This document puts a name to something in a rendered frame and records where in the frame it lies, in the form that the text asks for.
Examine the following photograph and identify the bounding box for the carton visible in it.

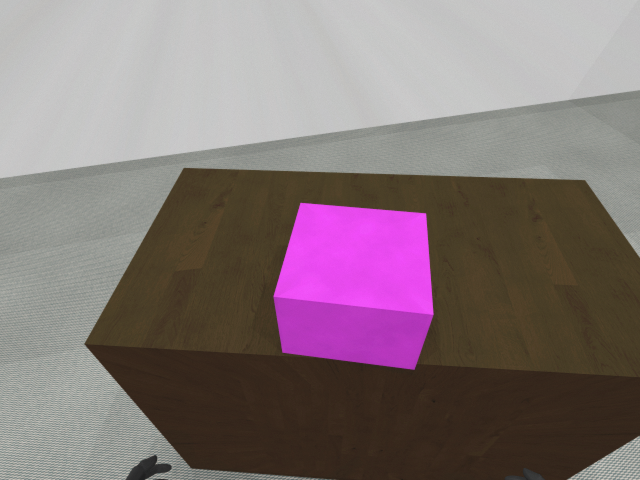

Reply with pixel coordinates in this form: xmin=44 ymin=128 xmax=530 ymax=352
xmin=274 ymin=203 xmax=434 ymax=370

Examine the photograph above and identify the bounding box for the left robot hand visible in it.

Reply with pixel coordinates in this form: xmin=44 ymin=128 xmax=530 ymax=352
xmin=126 ymin=455 xmax=172 ymax=480

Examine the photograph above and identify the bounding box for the pedestal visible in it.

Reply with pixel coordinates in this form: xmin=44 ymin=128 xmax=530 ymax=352
xmin=85 ymin=168 xmax=640 ymax=480

